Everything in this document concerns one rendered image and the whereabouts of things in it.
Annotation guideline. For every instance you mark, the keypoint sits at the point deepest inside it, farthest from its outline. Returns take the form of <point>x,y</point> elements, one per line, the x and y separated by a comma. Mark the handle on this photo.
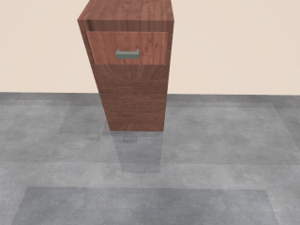
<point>127,55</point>

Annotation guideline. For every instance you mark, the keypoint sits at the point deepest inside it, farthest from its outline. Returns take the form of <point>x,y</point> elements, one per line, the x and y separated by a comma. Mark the drawer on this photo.
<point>104,45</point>

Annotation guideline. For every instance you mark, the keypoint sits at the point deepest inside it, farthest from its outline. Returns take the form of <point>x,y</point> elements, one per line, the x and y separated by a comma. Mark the cabinet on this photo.
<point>133,96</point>

